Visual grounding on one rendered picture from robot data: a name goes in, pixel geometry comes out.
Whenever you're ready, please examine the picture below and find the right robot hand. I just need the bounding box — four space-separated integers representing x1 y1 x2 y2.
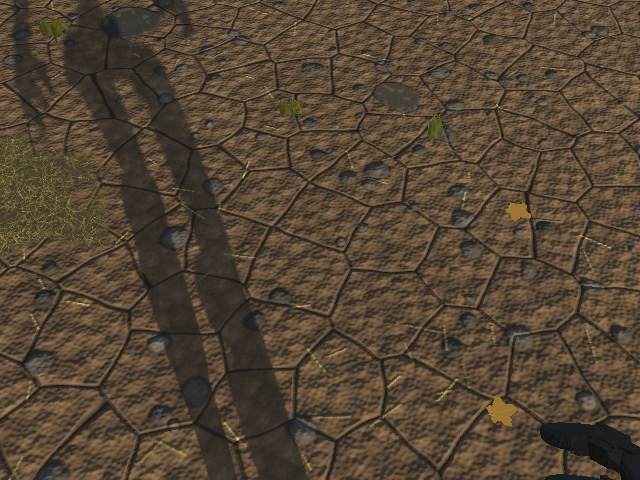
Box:
540 422 640 480

